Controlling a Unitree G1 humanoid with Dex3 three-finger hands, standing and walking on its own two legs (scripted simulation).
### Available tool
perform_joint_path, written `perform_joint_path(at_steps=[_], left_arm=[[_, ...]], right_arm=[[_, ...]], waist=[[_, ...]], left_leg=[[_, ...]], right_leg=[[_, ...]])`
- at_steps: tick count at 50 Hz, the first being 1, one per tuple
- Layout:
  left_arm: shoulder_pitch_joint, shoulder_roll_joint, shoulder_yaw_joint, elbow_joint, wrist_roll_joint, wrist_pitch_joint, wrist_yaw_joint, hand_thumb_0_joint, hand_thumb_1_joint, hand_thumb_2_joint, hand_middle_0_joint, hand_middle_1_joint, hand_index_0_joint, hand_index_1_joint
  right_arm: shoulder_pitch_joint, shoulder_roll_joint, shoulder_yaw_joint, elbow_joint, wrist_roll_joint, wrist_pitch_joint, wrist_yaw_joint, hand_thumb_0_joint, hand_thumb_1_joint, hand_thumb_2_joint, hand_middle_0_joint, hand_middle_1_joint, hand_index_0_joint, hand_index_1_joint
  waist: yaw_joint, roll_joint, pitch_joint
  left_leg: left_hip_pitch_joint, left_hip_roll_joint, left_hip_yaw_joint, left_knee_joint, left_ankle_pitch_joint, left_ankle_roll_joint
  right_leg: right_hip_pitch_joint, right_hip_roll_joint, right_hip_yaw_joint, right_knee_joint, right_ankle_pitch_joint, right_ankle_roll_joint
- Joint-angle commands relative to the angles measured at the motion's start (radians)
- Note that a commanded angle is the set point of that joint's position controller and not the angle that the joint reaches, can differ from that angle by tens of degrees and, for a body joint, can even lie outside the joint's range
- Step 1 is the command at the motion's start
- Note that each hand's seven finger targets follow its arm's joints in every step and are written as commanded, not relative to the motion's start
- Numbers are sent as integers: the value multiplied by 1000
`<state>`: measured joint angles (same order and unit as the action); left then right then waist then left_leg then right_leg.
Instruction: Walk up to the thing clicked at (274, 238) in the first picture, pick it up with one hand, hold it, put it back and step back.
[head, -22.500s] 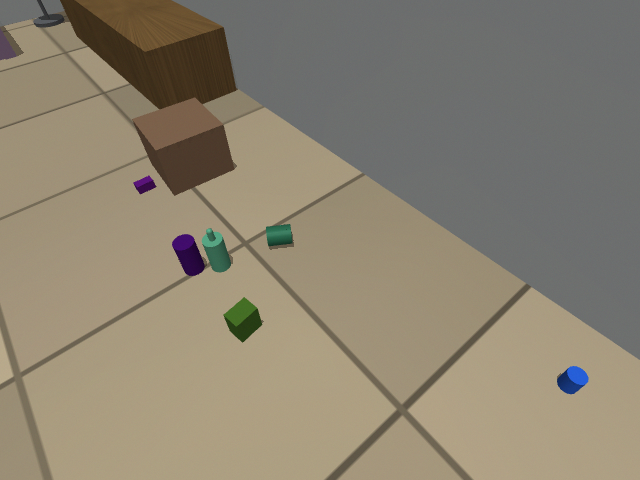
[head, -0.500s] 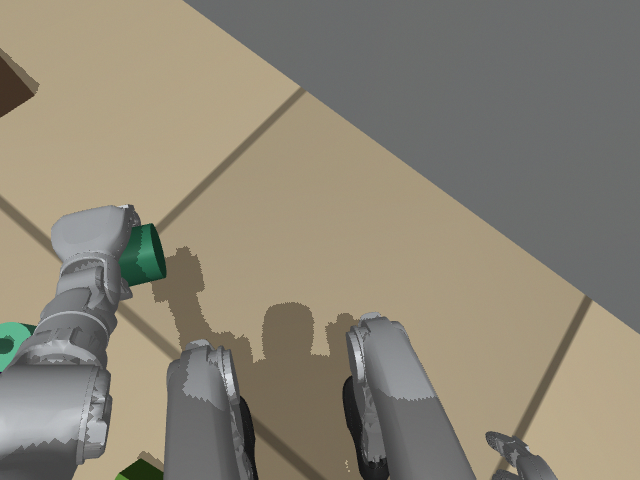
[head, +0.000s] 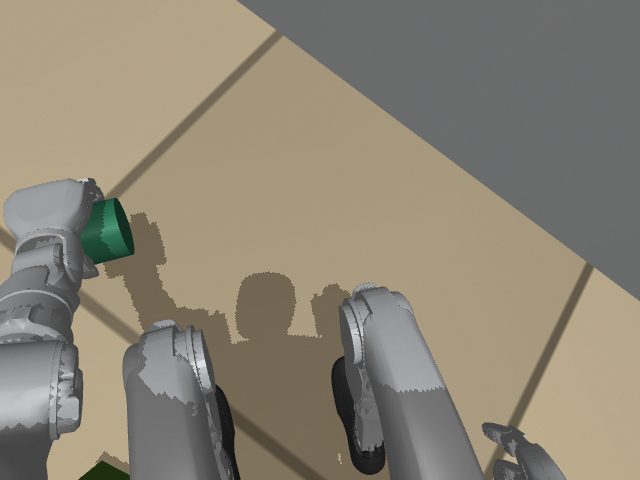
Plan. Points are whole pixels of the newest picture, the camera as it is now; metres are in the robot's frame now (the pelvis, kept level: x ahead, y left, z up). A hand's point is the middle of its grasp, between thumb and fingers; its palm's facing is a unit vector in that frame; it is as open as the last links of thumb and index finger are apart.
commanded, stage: crouch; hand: left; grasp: from above
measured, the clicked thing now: (85, 235) +0.46 +0.27 -0.19
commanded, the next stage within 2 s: lower in 0.34 s
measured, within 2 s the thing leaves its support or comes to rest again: neither
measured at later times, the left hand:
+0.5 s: hand (84, 239) +0.46 +0.27 -0.21, palm faces -0.44 -0.08 -0.89, open 10.6 cm
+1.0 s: hand (102, 246) +0.46 +0.27 -0.27, palm faces -0.45 -0.10 -0.89, open 10.6 cm
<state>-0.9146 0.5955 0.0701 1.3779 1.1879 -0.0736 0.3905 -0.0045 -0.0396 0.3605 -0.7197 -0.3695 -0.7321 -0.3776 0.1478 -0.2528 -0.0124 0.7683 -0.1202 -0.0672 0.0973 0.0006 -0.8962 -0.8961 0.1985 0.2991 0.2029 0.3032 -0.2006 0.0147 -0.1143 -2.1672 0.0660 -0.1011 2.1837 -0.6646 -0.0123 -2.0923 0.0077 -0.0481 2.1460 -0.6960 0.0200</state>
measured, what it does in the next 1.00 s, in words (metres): lowers itself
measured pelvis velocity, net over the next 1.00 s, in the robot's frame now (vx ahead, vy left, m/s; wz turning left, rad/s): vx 0.00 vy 0.00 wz -0.06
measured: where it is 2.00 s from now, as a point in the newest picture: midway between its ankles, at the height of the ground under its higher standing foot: (293, 449)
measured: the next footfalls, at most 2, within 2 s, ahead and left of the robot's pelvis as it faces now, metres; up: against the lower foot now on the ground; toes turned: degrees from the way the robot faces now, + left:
none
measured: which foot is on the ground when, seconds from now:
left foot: down 0.00-1.00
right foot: down 0.00-1.00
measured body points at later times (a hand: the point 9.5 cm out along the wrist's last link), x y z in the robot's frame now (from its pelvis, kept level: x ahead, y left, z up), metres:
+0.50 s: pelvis -0.01 +0.00 -0.05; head +0.23 +0.05 +0.33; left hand +0.48 +0.27 -0.16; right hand +0.03 -0.27 -0.16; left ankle +0.08 +0.13 -0.36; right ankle +0.09 -0.13 -0.36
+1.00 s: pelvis +0.00 +0.00 -0.08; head +0.25 +0.05 +0.29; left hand +0.48 +0.27 -0.22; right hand +0.03 -0.27 -0.19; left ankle +0.08 +0.13 -0.36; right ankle +0.09 -0.13 -0.36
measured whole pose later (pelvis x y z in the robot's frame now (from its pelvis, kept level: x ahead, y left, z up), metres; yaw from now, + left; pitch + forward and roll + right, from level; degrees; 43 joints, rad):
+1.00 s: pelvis +0.00 +0.00 -0.08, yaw -3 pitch +33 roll -8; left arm -0.99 0.74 0.14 1.56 1.22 -0.13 0.48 0.00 -0.03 0.33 -0.75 -0.31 -0.77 -0.32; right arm 0.13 -0.28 0.09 0.78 -0.19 -0.11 0.16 0.00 -0.90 -0.89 0.20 0.30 0.20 0.30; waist -0.26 -0.02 0.01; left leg -2.36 0.06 -0.18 2.45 -0.67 -0.02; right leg -2.27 0.03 -0.09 2.38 -0.69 0.03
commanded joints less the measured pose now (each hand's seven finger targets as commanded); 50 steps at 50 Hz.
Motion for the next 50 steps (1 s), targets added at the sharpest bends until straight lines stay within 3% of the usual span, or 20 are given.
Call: perform_joint_path(at_steps=[1, 6, 10, 12, 13, 15, 17, 19, 23, 24, 26, 27, 28, 34, 36, 37, 40, 43, 46, 50], left_arm=[[-358, 257, 30, -142, -6, -10, 49, 0, 695, 682, -1082, -529, -1080, -531], [-356, 258, 24, -75, 3, -12, 52, 0, 736, 682, -1123, -525, -1119, -529], [-387, 317, 54, -76, 7, -22, 58, 0, 709, 682, -1104, -518, -1097, -526], [-375, 271, 23, -34, 6, -24, 55, 0, 731, 654, -1107, -521, -1107, -521], [-433, 316, 40, -93, 3, -33, 58, 0, 715, 663, -1100, -521, -1097, -524], [-371, 305, 38, -27, 8, -26, 57, 0, 726, 644, -1102, -520, -1104, -519], [-409, 334, 47, -61, 11, -31, 56, 0, 745, 658, -1123, -521, -1121, -524], [-385, 290, 23, -27, 10, -28, 54, 0, 730, 664, -1128, -497, -1117, -508], [-405, 338, 48, -59, 16, -30, 59, 0, 722, 677, -1148, -469, -1129, -490], [-363, 298, 31, 10, 18, -22, 56, 0, 719, 689, -1155, -469, -1132, -493], [-385, 293, 23, 19, 10, -29, 55, 0, 702, 662, -1127, -474, -1111, -491], [-388, 298, 18, 19, 10, -35, 56, 0, 690, 658, -1128, -457, -1108, -478], [-412, 342, 42, -1, 16, -41, 61, 0, 695, 666, -1129, -463, -1110, -483], [-396, 336, 36, 27, 30, -57, 83, 0, 712, 637, -1136, -475, -1123, -489], [-404, 397, 83, -10, 39, -63, 98, 0, 717, 655, -1140, -480, -1125, -495], [-393, 400, 92, -6, 38, -63, 106, 0, 738, 670, -1150, -495, -1136, -509], [-406, 342, 54, 18, 41, -58, 116, 0, 737, 659, -1145, -496, -1132, -508], [-382, 411, 106, 10, 35, -53, 135, 0, 726, 644, -1143, -476, -1128, -491], [-365, 356, 67, 55, 33, -50, 131, 0, 703, 650, -1135, -424, -1114, -445], [-386, 433, 106, 26, 33, -63, 139, 0, 681, 628, -1110, -427, -1094, -444]], right_arm=[[208, -218, -70, -15, -2, -11, -2, 0, -894, -899, 200, 299, 200, 299], [207, -218, -57, -11, -8, -13, 4, 0, -900, -901, 200, 299, 200, 299], [217, -233, -50, -1, -12, -16, 8, 0, -897, -901, 200, 300, 200, 299], [209, -230, -41, -7, -17, -19, 12, 0, -895, -899, 200, 300, 200, 300], [211, -235, -43, -2, -16, -18, 11, 0, -895, -900, 200, 300, 200, 300], [212, -230, -36, -5, -17, -20, 13, 0, -897, -900, 200, 300, 200, 300], [221, -241, -35, 1, -19, -20, 14, 0, -898, -901, 200, 300, 199, 300], [216, -238, -29, 3, -18, -20, 15, 0, -899, -901, 200, 300, 199, 300], [227, -247, -27, 6, -19, -18, 19, 0, -898, -900, 200, 300, 199, 300], [221, -249, -21, 2, -20, -17, 20, 0, -900, -900, 200, 300, 199, 300], [222, -254, -15, 0, -21, -21, 22, 0, -898, -899, 200, 300, 199, 300], [215, -250, -9, 6, -22, -21, 22, 0, -898, -899, 200, 300, 199, 300], [223, -261, -10, 6, -24, -23, 22, 0, -898, -899, 200, 300, 199, 300], [208, -262, 7, -2, -40, -34, 33, 0, -902, -900, 200, 300, 199, 300], [227, -270, 11, 3, -45, -34, 38, 0, -901, -900, 200, 300, 199, 300], [219, -274, 8, 1, -47, -34, 41, 0, -900, -899, 200, 300, 199, 300], [212, -271, 12, -3, -55, -40, 49, 0, -901, -900, 200, 300, 199, 300], [208, -281, 16, -3, -60, -41, 52, 0, -900, -899, 200, 300, 199, 300], [210, -270, 23, 8, -61, -42, 59, 0, -892, -896, 201, 300, 200, 300], [218, -284, 30, 9, -70, -48, 66, 0, -892, -895, 201, 300, 200, 300]], waist=[[-11, 206, -673], [-19, 221, -667], [-17, 206, -651], [-34, 203, -624], [-31, 205, -649], [-21, 208, -638], [-29, 214, -634], [-38, 215, -617], [-30, 235, -638], [-39, 207, -599], [-60, 188, -563], [-50, 206, -564], [-50, 207, -576], [-64, 248, -560], [-52, 255, -599], [-44, 268, -600], [-83, 277, -575], [-50, 289, -602], [-77, 259, -571], [-71, 264, -571]], left_leg=[[483, -35, 77, -182, 155, 38], [466, -35, 76, -149, 154, 36], [423, -37, 76, -127, 119, 39], [407, -36, 73, -118, 101, 39], [395, -36, 74, -108, 97, 41], [380, -39, 83, -98, 110, 41], [389, -35, 71, -93, 108, 40], [392, -34, 66, -89, 105, 38], [383, -35, 71, -72, 133, 38], [362, -35, 68, -66, 128, 40], [341, -35, 56, -59, 105, 41], [336, -34, 58, -52, 108, 39], [337, -35, 58, -41, 113, 41], [331, -36, 58, -10, 114, 36], [335, -36, 59, 3, 151, 36], [342, -34, 55, 0, 143, 33], [358, -32, 45, 9, 130, 31], [330, -32, 52, 21, 145, 34], [307, -30, 48, 45, 149, 37], [292, -29, 41, 61, 162, 38]], right_leg=[[296, 32, -66, -225, 225, -51], [276, 36, -71, -187, 223, -54], [250, 36, -76, -171, 185, -54], [234, 39, -82, -164, 172, -54], [247, 42, -80, -163, 168, -53], [260, 39, -76, -157, 179, -51], [234, 41, -87, -138, 178, -53], [213, 43, -93, -131, 180, -55], [233, 45, -94, -116, 210, -53], [214, 44, -98, -115, 208, -51], [185, 45, -105, -107, 188, -51], [182, 46, -105, -99, 188, -52], [186, 45, -105, -95, 196, -50], [170, 48, -114, -66, 200, -49], [205, 47, -115, -52, 233, -46], [184, 46, -121, -39, 221, -48], [142, 50, -133, -30, 218, -50], [183, 49, -126, -29, 231, -45], [173, 54, -127, -22, 245, -42], [190, 56, -135, -12, 254, -40]])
